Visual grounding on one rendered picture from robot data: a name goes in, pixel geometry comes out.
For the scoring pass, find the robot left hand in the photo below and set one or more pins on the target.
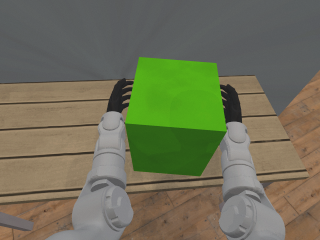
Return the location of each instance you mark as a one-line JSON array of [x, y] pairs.
[[116, 99]]

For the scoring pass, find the robot left upper arm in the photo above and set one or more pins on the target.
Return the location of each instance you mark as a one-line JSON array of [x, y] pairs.
[[100, 215]]

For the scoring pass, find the carton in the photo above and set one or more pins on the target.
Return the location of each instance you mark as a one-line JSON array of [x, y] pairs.
[[175, 119]]

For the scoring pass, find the robot right hand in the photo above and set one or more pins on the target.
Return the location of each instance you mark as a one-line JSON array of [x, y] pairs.
[[232, 110]]

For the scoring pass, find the robot left forearm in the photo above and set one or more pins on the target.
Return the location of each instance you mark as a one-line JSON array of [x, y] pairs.
[[108, 167]]

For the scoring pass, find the robot right upper arm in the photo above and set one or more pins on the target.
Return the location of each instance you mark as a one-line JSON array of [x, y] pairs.
[[243, 218]]

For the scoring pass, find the robot right forearm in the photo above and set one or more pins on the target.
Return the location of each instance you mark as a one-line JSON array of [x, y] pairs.
[[238, 170]]

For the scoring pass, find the table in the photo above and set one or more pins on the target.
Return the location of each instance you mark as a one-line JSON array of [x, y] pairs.
[[49, 130]]

